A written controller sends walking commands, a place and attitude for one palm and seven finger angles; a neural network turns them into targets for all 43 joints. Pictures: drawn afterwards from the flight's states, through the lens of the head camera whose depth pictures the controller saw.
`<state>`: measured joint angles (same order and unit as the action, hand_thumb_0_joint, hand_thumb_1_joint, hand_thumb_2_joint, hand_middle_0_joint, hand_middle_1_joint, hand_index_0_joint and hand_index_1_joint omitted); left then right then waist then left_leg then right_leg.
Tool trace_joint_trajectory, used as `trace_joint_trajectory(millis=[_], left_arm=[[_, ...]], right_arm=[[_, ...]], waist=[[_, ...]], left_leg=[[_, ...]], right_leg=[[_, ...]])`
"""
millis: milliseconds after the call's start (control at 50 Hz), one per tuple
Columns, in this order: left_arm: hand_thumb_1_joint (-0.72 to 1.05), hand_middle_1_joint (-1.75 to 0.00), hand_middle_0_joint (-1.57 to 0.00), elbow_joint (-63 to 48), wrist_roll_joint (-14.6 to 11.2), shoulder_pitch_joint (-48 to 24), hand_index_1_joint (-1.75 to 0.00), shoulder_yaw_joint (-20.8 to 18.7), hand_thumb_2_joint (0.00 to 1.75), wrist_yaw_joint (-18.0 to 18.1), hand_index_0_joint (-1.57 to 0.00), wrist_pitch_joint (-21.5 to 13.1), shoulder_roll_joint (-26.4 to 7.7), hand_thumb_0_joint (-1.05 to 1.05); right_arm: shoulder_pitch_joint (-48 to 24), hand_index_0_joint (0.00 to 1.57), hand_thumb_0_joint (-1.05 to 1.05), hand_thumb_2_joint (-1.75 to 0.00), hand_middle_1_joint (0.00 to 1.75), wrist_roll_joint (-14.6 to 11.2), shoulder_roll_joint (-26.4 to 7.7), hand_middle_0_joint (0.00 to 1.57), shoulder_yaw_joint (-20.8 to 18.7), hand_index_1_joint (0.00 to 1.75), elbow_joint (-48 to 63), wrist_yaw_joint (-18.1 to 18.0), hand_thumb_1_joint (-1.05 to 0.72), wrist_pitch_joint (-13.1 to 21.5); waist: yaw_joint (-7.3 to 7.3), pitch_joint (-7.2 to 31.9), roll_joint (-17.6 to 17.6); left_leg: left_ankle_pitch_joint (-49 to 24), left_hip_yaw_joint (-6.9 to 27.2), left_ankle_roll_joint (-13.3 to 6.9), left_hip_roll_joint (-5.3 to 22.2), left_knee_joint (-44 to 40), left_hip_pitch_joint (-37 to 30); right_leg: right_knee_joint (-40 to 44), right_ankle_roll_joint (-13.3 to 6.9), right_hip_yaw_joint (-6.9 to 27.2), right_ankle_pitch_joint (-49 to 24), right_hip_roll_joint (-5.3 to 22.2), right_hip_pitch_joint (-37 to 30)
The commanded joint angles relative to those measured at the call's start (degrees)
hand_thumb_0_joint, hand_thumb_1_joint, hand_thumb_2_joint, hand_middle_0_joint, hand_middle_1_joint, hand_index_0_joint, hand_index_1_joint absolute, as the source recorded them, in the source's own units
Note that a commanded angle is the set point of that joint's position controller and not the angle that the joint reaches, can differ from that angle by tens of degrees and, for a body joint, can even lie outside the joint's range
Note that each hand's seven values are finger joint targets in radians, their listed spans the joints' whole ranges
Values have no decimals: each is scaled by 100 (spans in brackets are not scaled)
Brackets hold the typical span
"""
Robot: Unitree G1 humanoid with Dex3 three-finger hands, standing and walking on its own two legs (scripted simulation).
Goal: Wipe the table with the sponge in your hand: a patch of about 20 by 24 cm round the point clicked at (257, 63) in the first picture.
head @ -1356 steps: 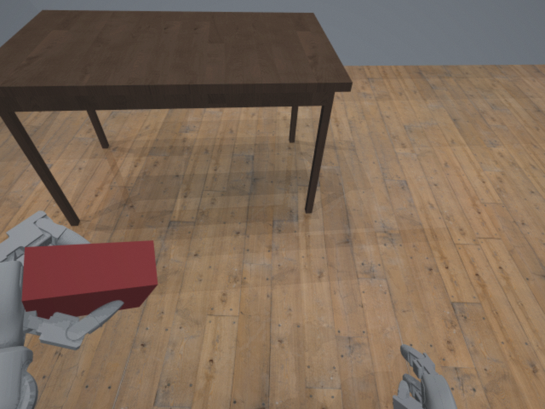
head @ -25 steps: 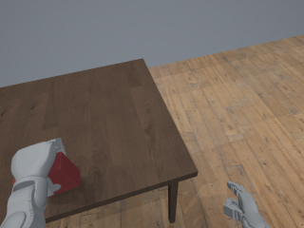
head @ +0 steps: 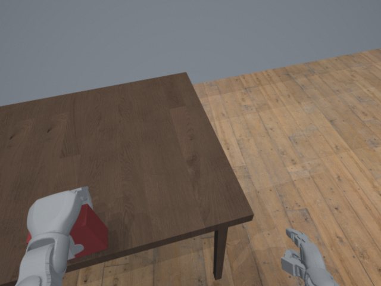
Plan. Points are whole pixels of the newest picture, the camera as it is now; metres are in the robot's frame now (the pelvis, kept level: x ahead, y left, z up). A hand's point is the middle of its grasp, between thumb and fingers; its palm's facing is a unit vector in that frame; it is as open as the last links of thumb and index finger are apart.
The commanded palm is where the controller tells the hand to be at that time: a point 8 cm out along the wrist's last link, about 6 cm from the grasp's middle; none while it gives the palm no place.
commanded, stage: lower the sponge onto the table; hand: left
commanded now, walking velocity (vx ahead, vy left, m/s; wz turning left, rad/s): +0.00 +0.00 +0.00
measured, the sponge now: (76, 238) +0.19 +0.30 -0.01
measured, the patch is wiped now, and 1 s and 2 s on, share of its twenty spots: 0.05 0.15 0.30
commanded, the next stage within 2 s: wipe forward along the first lane in 0.24 s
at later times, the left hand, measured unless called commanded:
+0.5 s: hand (75, 220) +0.21 +0.29 +0.04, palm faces -0.04 -0.06 -1.00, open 9.3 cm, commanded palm +0.19 +0.29 +0.07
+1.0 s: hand (78, 196) +0.26 +0.31 +0.03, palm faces -0.11 -0.01 -0.99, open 9.3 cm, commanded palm +0.25 +0.31 +0.06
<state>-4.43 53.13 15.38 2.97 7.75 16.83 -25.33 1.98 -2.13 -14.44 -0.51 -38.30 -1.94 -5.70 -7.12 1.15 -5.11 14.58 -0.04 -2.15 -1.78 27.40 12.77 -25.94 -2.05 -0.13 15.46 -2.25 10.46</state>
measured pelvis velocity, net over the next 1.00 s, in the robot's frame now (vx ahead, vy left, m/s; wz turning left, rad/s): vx -0.01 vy -0.02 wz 0.01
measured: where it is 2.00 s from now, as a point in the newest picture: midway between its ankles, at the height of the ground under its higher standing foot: outside the picture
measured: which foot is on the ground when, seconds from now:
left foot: down 0.00-1.00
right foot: down 0.00-1.00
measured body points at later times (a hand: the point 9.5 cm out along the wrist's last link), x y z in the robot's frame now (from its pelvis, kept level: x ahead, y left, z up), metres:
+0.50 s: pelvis -0.01 -0.01 +0.00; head -0.01 -0.04 +0.45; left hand +0.20 +0.29 +0.09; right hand +0.22 -0.22 -0.10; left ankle +0.00 +0.10 -0.74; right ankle -0.02 -0.10 -0.74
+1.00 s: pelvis -0.01 -0.02 -0.01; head +0.01 -0.05 +0.44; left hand +0.26 +0.31 +0.09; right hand +0.18 -0.26 -0.13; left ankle +0.00 +0.10 -0.74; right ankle -0.02 -0.10 -0.74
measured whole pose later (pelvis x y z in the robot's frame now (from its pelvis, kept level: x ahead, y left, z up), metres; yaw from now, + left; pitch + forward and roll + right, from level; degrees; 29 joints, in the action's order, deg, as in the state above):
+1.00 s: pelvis -0.01 -0.02 -0.01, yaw +1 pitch +6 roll +0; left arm 21.5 54.8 -6.9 -0.4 6.8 9.6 -29.1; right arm 6.5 -4.0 -17.1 -1.4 -40.3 -3.7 -5.6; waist -5.1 3.4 -4.7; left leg 14.8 1.0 -1.0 -0.9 32.1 22.9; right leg -31.4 -3.3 -1.3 16.2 -3.2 20.7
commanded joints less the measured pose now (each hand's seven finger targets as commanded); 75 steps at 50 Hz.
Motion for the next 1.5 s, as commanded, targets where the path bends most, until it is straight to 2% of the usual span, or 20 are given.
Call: trace_joint_trajectory(millis=[0,60,80,160,220,260,300,480,560,720,760,780,920,960,1000,1080,1280,1360,1420,1480], left_arm=[[10,-160,-120,-966,81,-765,-160,-372,130,138,-120,-151,-787,0],[10,-160,-120,-808,41,-711,-160,-753,130,176,-120,-200,-1077,0],[10,-160,-120,-779,52,-592,-160,-531,130,175,-120,-192,-835,0],[10,-160,-120,-723,66,-716,-160,-581,130,266,-120,-220,-843,0],[10,-160,-120,-505,120,-714,-160,-389,130,284,-120,-188,-691,0],[10,-160,-120,-435,59,-645,-160,-631,130,312,-120,-181,-856,0],[10,-160,-120,-194,80,-777,-160,-562,130,301,-120,-146,-850,0],[10,-160,-120,500,129,-1527,-160,-327,130,212,-120,-121,-750,0],[10,-160,-120,973,112,-1782,-160,-645,130,141,-120,-195,-1111,0],[10,-160,-120,1799,204,-2486,-160,-553,130,-5,-120,-409,-1241,0],[10,-160,-120,1877,203,-2385,-160,-662,130,-14,-120,-481,-1277,0],[10,-160,-120,1969,217,-2496,-160,-451,130,-25,-120,-496,-1114,0],[10,-160,-120,2481,210,-2914,-160,-423,130,-8,-120,-701,-1109,0],[10,-160,-120,2607,198,-2972,-160,-767,130,24,-120,-758,-1477,0],[10,-160,-120,2807,224,-3074,-160,-659,130,48,-120,-786,-1412,0],[10,-160,-120,2975,239,-3424,-160,-621,130,81,-120,-815,-1459,0],[10,-160,-120,3648,331,-4143,-160,-587,130,31,-120,-912,-1663,0],[10,-160,-120,3797,356,-4203,-160,-779,130,26,-120,-988,-1855,0],[10,-160,-120,3967,396,-4390,-160,-590,130,51,-120,-1015,-1712,0],[10,-160,-120,4168,416,-4590,-160,-706,130,84,-120,-1061,-1899,0]], right_arm=[[-941,20,0,-90,30,-8,-641,20,-203,30,986,2,-90,300],[-1117,20,0,-90,30,-27,-679,20,-178,30,963,-3,-90,253],[-1025,20,0,-90,30,-18,-651,20,-188,30,1002,2,-90,257],[-1128,20,0,-90,30,-51,-654,20,-192,30,982,13,-90,258],[-968,20,0,-90,30,-46,-669,20,-221,30,949,25,-90,265],[-1115,20,0,-90,30,-68,-667,20,-209,30,938,6,-90,259],[-964,20,0,-90,30,-83,-683,20,-214,30,890,-15,-90,240],[-946,20,0,-90,30,-121,-707,20,-182,30,815,-121,-90,250],[-943,20,0,-90,30,-139,-768,20,-176,30,740,-165,-90,244],[-563,20,0,-90,30,-166,-848,20,-194,30,668,-208,-90,250],[-590,20,0,-90,30,-175,-837,20,-207,30,706,-198,-90,263],[-464,20,0,-90,30,-173,-846,20,-216,30,699,-207,-90,256],[-164,20,0,-90,30,-193,-927,20,-293,30,672,-199,-90,260],[-194,20,0,-90,30,-204,-962,20,-296,30,659,-213,-90,251],[-46,20,0,-90,30,-214,-973,20,-318,30,619,-211,-90,235],[47,20,0,-90,30,-226,-986,20,-338,30,598,-204,-90,229],[304,20,0,-90,30,-246,-1030,20,-326,30,551,-184,-90,121],[326,20,0,-90,30,-254,-1051,20,-339,30,585,-166,-90,79],[451,20,0,-90,30,-246,-1055,20,-346,30,579,-150,-90,33],[532,20,0,-90,30,-245,-1077,20,-344,30,538,-158,-90,5]], waist=[[113,864,370],[17,793,494],[24,835,474],[22,774,269],[60,787,434],[6,771,462],[81,747,684],[173,680,590],[170,730,792],[342,602,826],[268,756,703],[346,784,731],[447,968,1132],[375,1120,1119],[448,1034,1184],[497,1065,963],[611,1153,927],[540,1335,859],[643,1282,981],[657,1265,885]], left_leg=[[-1454,465,-70,93,-259,-448],[-1280,514,-43,70,-339,-341],[-1272,450,-63,61,-318,-322],[-1201,501,-28,77,-346,-335],[-1142,454,-29,66,-295,-239],[-1060,473,-41,58,-325,-224],[-957,404,-51,44,-291,-122],[-605,343,-90,-25,-249,-8],[-546,324,-93,-61,-185,125],[-431,222,-110,-95,-1,471],[-483,248,-106,-113,17,484],[-431,192,-119,-102,61,512],[-424,142,-144,-82,258,789],[-471,156,-150,-92,287,875],[-405,108,-157,-87,337,954],[-319,99,-172,-69,366,969],[-323,109,-186,-57,442,1133],[-477,135,-178,-45,459,1137],[-457,111,-181,-35,508,1177],[-412,126,-183,-28,501,1206]], right_leg=[[348,-249,465,-1249,21,-23],[379,-295,634,-1130,-18,-99],[347,-249,448,-1136,11,-113],[379,-291,601,-989,-25,27],[349,-254,463,-955,-9,68],[380,-283,604,-902,-30,27],[367,-235,515,-857,-2,64],[399,-215,463,-528,0,267],[408,-212,638,-630,-1,243],[325,-158,512,-679,29,505],[285,-194,587,-713,11,461],[261,-157,483,-689,30,498],[105,-107,460,-1008,62,597],[65,-124,589,-1120,64,485],[42,-85,485,-1062,77,584],[34,-83,419,-866,86,712],[-37,-83,306,-846,86,842],[-73,-127,351,-1024,71,787],[-95,-90,250,-1025,75,892],[-104,-99,222,-887,64,965]])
